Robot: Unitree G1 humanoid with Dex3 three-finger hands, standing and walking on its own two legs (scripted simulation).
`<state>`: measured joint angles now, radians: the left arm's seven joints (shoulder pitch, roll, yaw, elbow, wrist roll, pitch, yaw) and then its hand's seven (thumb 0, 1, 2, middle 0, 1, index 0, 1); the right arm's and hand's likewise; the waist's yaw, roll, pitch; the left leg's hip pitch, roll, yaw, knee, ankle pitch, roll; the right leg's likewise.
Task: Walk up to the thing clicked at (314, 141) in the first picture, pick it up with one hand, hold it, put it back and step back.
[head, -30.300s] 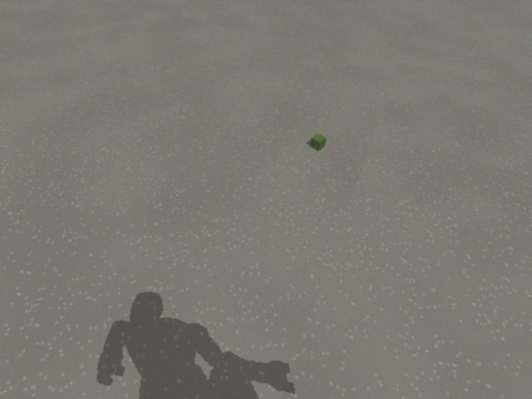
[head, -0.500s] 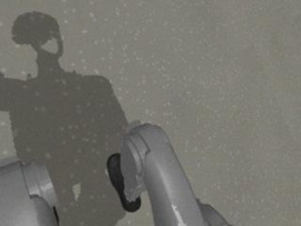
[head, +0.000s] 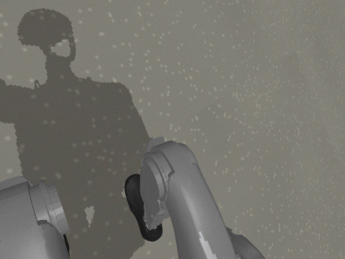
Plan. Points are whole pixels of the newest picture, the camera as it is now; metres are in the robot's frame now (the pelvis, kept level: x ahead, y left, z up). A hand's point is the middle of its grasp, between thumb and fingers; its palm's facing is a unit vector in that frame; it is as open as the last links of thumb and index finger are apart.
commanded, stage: withdraw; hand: left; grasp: from above
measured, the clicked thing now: out of the picture +0.47 +0.31 -0.27
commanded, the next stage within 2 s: home in 1.14 s
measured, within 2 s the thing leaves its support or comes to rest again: neither
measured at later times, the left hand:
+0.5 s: hand out of the picture +0.49 +0.33 -0.15, palm faces -0.27 -0.07 -0.96, open 14.0 cm
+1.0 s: hand out of the picture +0.44 +0.32 -0.10, palm faces -0.49 -0.09 -0.87, open 13.9 cm
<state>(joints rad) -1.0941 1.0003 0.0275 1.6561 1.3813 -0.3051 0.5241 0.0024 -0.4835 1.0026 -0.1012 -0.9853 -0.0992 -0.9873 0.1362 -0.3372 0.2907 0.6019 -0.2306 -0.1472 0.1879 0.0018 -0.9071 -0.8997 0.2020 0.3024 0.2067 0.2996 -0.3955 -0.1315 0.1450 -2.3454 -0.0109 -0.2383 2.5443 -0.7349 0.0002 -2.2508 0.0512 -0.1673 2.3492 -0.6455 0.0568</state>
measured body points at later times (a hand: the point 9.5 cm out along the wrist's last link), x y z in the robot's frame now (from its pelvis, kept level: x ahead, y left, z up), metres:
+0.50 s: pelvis +0.00 +0.00 +0.01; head +0.25 +0.11 +0.38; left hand +0.50 +0.33 -0.09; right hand +0.06 -0.26 -0.07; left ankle +0.06 +0.12 -0.27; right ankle +0.12 -0.12 -0.27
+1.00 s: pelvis -0.01 -0.01 +0.05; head +0.21 +0.09 +0.43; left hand +0.46 +0.32 -0.05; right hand +0.06 -0.30 -0.03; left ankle +0.06 +0.12 -0.27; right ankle +0.12 -0.12 -0.27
